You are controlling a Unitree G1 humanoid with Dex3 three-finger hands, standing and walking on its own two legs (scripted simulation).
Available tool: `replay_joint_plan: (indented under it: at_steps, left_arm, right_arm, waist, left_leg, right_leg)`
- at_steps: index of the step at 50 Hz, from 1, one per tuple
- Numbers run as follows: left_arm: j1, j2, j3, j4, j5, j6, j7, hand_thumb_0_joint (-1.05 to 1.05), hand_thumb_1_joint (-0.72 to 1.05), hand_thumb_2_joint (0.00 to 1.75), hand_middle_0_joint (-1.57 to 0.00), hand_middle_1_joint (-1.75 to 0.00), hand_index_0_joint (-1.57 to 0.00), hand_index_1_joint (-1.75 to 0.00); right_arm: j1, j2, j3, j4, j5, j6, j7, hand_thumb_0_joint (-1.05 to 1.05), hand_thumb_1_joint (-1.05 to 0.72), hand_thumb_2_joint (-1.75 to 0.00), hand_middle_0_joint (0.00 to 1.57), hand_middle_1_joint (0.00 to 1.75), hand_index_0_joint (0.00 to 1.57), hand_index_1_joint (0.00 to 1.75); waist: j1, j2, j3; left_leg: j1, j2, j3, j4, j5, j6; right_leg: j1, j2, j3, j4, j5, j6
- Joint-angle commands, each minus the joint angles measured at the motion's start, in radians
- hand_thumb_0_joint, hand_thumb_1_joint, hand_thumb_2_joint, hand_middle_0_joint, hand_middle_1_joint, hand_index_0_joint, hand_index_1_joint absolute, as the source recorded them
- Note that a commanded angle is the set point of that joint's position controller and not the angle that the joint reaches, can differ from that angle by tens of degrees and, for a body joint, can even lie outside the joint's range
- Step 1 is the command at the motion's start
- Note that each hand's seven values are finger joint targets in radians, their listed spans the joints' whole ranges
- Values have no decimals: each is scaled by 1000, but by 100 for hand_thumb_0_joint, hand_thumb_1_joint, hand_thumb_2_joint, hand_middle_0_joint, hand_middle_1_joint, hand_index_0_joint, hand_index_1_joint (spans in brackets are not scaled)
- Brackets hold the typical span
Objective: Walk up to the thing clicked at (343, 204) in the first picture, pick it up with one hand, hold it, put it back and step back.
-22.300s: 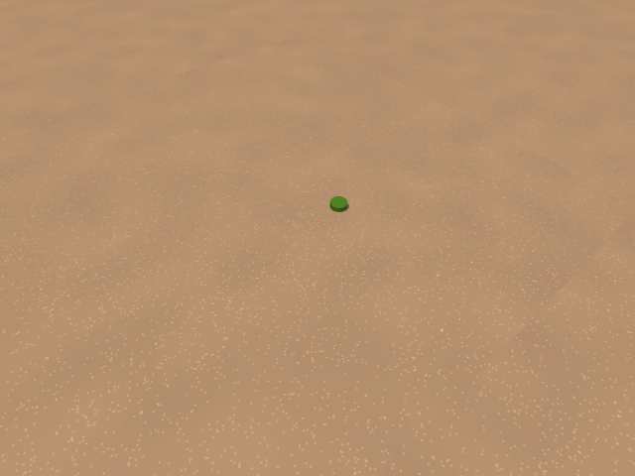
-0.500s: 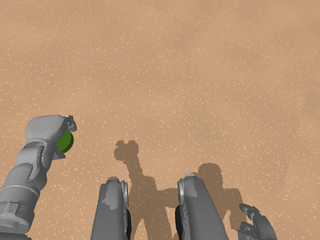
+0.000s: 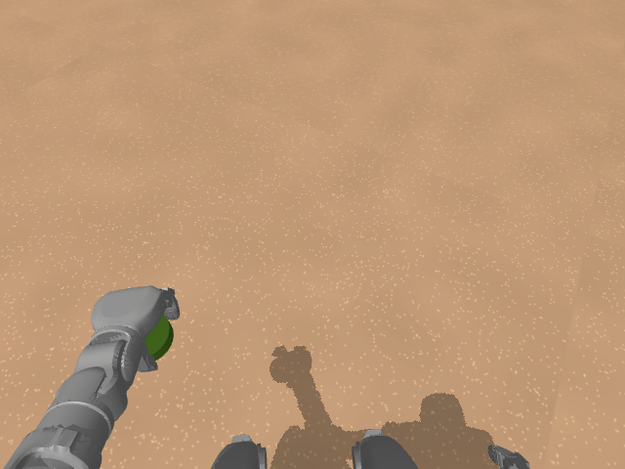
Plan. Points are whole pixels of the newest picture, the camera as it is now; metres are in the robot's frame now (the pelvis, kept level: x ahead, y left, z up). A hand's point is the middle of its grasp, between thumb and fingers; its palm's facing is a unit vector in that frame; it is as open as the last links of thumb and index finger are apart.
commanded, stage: lift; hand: left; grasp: from above
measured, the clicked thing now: (145, 336) +0.35 +0.24 -0.11
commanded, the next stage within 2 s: hold in 0.24 s
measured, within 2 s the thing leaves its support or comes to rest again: neither
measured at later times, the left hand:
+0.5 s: hand (135, 308) +0.35 +0.22 -0.01, palm faces -0.44 -0.06 -0.89, open 9.2 cm
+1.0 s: hand (125, 298) +0.34 +0.22 +0.02, palm faces -0.45 -0.04 -0.89, open 9.2 cm
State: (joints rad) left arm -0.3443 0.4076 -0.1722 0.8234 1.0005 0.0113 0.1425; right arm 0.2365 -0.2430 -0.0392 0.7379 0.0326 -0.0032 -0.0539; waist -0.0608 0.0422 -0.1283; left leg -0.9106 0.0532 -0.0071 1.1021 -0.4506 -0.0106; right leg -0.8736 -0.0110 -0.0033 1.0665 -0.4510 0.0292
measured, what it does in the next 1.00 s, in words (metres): rises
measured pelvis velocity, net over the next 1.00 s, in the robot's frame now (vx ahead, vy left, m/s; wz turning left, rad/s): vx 0.04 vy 0.00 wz -0.01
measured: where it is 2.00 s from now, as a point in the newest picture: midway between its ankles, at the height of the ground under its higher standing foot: outside the picture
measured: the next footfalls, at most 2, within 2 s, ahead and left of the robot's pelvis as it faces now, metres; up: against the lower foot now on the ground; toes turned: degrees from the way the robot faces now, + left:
none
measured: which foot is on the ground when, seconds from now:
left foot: down 0.00-1.00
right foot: down 0.00-1.00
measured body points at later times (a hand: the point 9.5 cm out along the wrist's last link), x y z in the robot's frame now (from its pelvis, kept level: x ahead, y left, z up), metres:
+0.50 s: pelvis +0.03 +0.00 +0.05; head +0.07 -0.01 +0.50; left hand +0.37 +0.22 +0.04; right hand +0.12 -0.27 -0.07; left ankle +0.05 +0.12 -0.66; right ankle +0.04 -0.14 -0.66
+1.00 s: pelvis +0.04 +0.00 +0.07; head +0.06 -0.02 +0.52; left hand +0.36 +0.22 +0.07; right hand +0.15 -0.26 -0.05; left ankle +0.05 +0.12 -0.66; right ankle +0.04 -0.14 -0.66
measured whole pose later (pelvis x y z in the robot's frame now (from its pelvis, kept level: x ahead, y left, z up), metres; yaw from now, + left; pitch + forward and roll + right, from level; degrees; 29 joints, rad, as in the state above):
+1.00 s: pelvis +0.04 +0.00 +0.07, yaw -1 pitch +4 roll +0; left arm -0.29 0.39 -0.22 0.74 1.00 0.01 0.03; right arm 0.22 -0.25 -0.05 0.71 0.05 0.06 -0.04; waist -0.01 0.04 -0.05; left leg -0.38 0.04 0.04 0.59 -0.29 -0.01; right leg -0.37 -0.03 0.03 0.59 -0.30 0.03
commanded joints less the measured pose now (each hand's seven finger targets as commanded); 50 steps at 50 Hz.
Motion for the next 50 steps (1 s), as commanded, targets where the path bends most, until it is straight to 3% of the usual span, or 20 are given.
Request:
replay_joint_plan:
  at_steps: [1,3,9,10,17,22,27,46,50]
  left_arm:
    - [-282,190,69,-140,-4,11,52,0,49,63,-83,-75,-87,-70]
    - [-232,174,64,-101,-4,20,50,0,48,62,-82,-73,-86,-69]
    - [-303,197,77,-161,-7,11,49,0,49,68,-84,-75,-87,-72]
    - [-278,182,69,-121,-2,14,48,0,48,70,-84,-75,-86,-72]
    - [-303,167,53,-142,-8,12,43,0,51,75,-85,-80,-88,-77]
    - [-288,185,55,-153,5,1,16,0,51,68,-82,-80,-88,-75]
    - [-284,170,45,-174,-2,-2,-10,0,55,75,-86,-82,-90,-77]
    - [-268,187,46,-267,-1,1,-76,0,53,74,-83,-84,-88,-78]
    - [-266,180,43,-278,-7,3,-86,0,54,74,-83,-85,-89,-79]
  right_arm:
    - [28,-139,-45,-89,2,-30,-8,0,-90,-90,20,30,20,30]
    - [32,-142,-48,-88,2,-27,-4,0,-90,-90,20,30,20,30]
    - [28,-147,-54,-98,1,-19,-1,0,-90,-90,20,30,20,30]
    - [30,-147,-53,-97,2,-17,0,0,-90,-90,20,30,20,30]
    - [29,-149,-59,-94,5,-12,1,0,-90,-90,20,30,20,30]
    - [9,-148,-60,-96,9,-8,0,0,-90,-90,20,30,20,30]
    - [3,-149,-61,-109,13,1,2,0,-90,-90,20,30,20,30]
    - [-47,-149,-56,-145,22,25,3,0,-90,-90,20,30,20,30]
    - [-63,-146,-52,-160,23,27,2,0,-90,-90,20,30,20,30]
  waist:
    - [-1,7,-276]
    - [8,-22,-261]
    - [15,-4,-265]
    - [5,-5,-244]
    - [9,-30,-242]
    - [24,-26,-220]
    - [25,-34,-214]
    - [54,-20,-182]
    - [50,-34,-159]
  left_leg:
    - [307,-52,-3,-236,184,12]
    - [321,-53,-3,-261,213,12]
    - [432,-54,5,-341,254,9]
    - [439,-54,7,-351,253,9]
    - [521,-55,17,-406,331,11]
    - [547,-64,30,-447,336,11]
    - [587,-63,38,-471,394,14]
    - [685,-56,44,-568,453,11]
    - [689,-58,48,-586,413,15]
  right_leg:
    - [205,42,7,-244,180,-38]
    - [247,40,4,-266,205,-36]
    - [325,37,3,-337,243,-33]
    - [320,36,3,-345,241,-35]
    - [407,36,7,-414,322,-27]
    - [453,34,14,-455,329,-26]
    - [492,36,14,-474,387,-24]
    - [574,42,5,-536,415,-34]
    - [578,39,7,-563,381,-31]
